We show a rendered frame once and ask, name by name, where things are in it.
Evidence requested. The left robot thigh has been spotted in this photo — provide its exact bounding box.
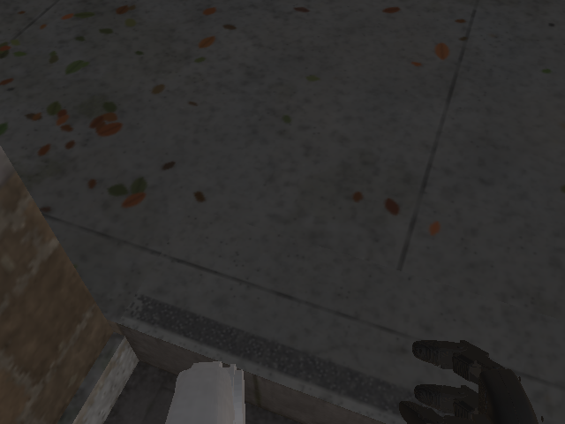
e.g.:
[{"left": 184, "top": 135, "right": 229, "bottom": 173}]
[{"left": 165, "top": 361, "right": 245, "bottom": 424}]

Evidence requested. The robot right hand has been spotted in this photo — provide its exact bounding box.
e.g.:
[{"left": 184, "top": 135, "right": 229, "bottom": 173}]
[{"left": 399, "top": 340, "right": 544, "bottom": 424}]

